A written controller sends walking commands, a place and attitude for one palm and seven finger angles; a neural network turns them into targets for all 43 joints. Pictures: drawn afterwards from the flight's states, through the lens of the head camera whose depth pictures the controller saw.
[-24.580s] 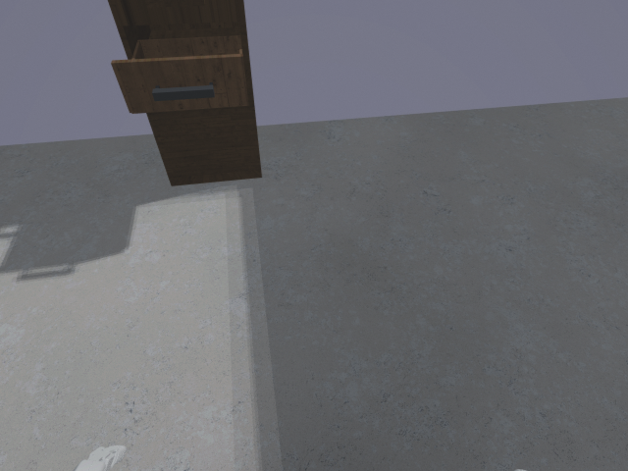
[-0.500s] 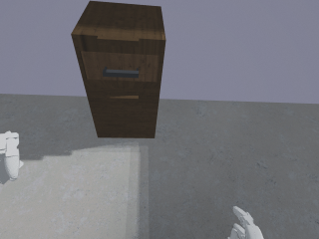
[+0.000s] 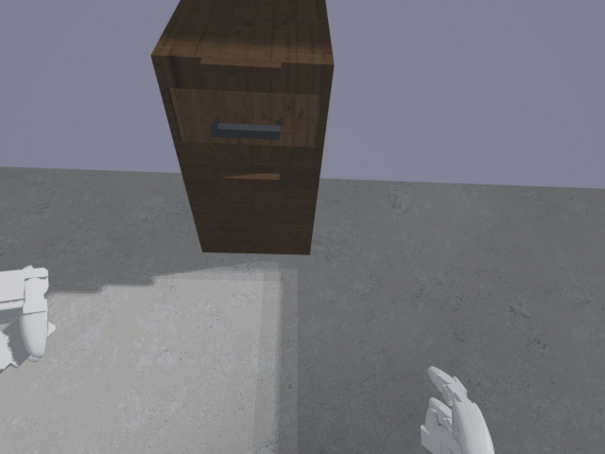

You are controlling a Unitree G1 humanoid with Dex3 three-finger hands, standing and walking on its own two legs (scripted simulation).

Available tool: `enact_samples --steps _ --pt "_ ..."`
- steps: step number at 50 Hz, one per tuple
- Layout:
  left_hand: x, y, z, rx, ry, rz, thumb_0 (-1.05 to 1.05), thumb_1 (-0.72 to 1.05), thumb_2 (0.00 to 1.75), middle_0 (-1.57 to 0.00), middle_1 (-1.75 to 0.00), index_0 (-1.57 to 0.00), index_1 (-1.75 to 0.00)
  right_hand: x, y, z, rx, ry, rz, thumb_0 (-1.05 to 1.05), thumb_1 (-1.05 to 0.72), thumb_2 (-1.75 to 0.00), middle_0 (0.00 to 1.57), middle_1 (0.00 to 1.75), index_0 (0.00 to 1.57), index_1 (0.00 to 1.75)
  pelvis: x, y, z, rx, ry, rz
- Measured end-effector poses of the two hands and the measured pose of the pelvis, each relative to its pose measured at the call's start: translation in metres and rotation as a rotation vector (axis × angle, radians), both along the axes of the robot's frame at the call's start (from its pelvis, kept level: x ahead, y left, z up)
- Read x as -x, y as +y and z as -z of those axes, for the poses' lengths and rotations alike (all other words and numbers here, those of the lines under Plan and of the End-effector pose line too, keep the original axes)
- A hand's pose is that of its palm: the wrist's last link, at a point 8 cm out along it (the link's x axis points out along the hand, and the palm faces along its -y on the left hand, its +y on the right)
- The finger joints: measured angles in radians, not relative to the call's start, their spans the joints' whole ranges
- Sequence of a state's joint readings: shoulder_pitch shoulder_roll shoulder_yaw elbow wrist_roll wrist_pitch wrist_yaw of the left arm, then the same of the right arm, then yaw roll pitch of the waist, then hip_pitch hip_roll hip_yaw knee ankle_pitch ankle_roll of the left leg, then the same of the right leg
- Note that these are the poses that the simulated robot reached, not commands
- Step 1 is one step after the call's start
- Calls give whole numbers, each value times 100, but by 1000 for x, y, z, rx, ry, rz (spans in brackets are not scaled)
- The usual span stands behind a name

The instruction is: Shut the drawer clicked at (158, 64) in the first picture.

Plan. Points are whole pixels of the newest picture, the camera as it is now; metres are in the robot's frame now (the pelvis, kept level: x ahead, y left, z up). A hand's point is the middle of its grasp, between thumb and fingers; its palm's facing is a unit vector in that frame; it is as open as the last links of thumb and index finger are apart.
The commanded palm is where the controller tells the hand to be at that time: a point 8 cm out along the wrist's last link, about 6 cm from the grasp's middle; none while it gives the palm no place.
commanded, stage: stop stepping back and stand still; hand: left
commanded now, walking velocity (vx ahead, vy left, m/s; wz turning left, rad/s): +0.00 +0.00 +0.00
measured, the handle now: (246, 126) +0.91 +0.17 -0.13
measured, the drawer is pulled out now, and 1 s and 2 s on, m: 0.00 0.00 0.00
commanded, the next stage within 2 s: let the arm hang, fingers relaxed in 0.44 s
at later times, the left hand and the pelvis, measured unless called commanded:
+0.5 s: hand (69, 289) +0.23 +0.24 +0.16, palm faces +0.29 -0.82 -0.50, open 3.2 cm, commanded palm +0.18 +0.28 +0.18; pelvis +0.04 +0.00 +0.01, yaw -1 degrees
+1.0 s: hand out of the picture +0.01 +0.21 -0.17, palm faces +0.05 -0.98 -0.21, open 4.1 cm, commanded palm none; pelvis +0.02 +0.01 +0.01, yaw +2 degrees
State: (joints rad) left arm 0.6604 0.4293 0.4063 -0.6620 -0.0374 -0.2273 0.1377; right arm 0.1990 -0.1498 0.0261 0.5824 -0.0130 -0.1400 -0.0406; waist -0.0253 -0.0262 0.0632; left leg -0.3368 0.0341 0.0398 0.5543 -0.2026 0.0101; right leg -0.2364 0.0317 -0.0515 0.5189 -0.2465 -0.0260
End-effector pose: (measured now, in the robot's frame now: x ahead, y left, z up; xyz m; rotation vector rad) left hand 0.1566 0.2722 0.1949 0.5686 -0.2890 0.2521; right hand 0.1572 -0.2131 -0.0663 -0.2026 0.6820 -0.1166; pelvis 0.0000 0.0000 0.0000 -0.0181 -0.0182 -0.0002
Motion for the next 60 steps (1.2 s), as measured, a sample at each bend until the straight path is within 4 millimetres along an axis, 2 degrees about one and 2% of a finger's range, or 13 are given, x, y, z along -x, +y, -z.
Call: enact_samples --steps 3,10,18,27,29,32,35,37,41,45,51,55,60 --pt "-1 -1 4 14 47 -10 1 89 90 -140 -159 -140 -160 -4 -6 5 6 42 10 1 -90 -90 20 30 20 30 -9 0 -1 13 16 5" --pt "-19 17 20 71 98 -109 1 89 90 -140 -159 -140 -160 -14 -19 9 49 98 53 1 -90 -90 20 30 20 30 -29 4 -5 -4 15 8" --pt "-42 2 11 57 69 -41 2 89 90 -140 -159 -140 -160 -39 -17 0 33 41 47 1 -91 -90 20 30 20 30 -38 2 -7 -7 26 10" --pt "-40 7 12 34 120 -64 1 89 90 -140 -159 -140 -160 -50 -16 0 12 35 54 1 -90 -90 20 30 20 30 -43 1 -8 -6 35 14" --pt "-45 14 39 35 212 -66 1 89 90 -140 -159 -140 -160 -51 -18 9 -3 51 6 1 -90 -90 20 30 20 30 -41 4 -6 -5 46 0" --pt "-48 29 127 147 544 -147 0 90 90 -137 -157 -138 -158 -46 -25 32 -9 122 -24 0 -90 -90 20 30 20 30 -36 10 0 -3 52 -11" --pt "-24 23 214 275 883 -219 0 90 90 -131 -152 -132 -152 -29 -30 44 3 196 -8 0 -91 -90 20 30 20 30 -33 13 4 -11 41 -13" --pt "1 9 260 351 1064 -230 1 90 90 -126 -146 -126 -147 -11 -33 46 21 255 4 0 -91 -90 20 30 20 30 -30 12 4 -18 29 -14" --pt "56 -27 319 481 1329 -239 1 91 90 -113 -133 -113 -133 34 -35 46 62 405 30 0 -91 -90 20 30 20 30 -25 9 2 -17 13 -21" --pt "106 -24 337 539 1463 -331 1 90 90 -98 -122 -98 -118 78 -31 47 77 562 53 0 -91 -90 20 30 20 30 -21 7 -3 -4 10 -33" --pt "162 -15 333 549 1612 -414 1 91 90 -75 -95 -75 -93 121 -15 58 37 698 84 0 -91 -90 20 30 20 30 -18 13 -7 6 8 -34" --pt "179 -10 326 537 1654 -453 1 91 90 -60 -76 -60 -76 133 -1 66 -8 719 95 0 -91 -90 20 30 20 30 -17 18 -9 2 1 -27" --pt "178 -8 322 524 1652 -464 1 91 90 -41 -54 -41 -55 137 13 73 -53 715 101 0 -91 -90 20 30 20 30 -16 21 -10 -5 -3 -19"
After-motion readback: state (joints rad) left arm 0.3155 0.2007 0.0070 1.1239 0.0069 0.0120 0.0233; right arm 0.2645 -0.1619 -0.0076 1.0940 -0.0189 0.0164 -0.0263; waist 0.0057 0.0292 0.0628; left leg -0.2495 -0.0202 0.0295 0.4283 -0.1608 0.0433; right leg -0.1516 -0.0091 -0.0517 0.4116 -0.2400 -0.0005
